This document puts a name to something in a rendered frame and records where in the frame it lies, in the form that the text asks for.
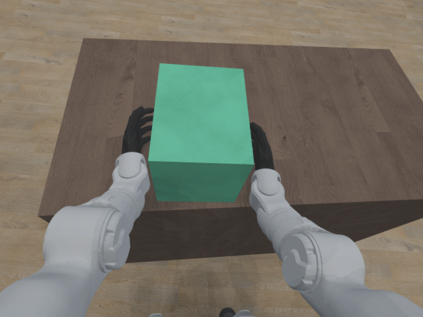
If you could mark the robot right upper arm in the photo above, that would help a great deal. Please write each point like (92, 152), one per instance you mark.
(328, 271)

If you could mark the pedestal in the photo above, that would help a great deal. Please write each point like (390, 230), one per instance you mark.
(345, 127)

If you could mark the robot right hand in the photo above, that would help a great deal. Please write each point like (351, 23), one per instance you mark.
(262, 152)

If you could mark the robot left hand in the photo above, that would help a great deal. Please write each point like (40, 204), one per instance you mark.
(132, 141)

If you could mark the right robot forearm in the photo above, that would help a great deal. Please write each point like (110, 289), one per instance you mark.
(277, 219)

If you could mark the carton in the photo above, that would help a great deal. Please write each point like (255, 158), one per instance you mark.
(201, 147)

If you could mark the robot left upper arm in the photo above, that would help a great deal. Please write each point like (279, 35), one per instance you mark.
(82, 246)

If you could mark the left robot forearm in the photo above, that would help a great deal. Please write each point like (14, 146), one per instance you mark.
(127, 193)

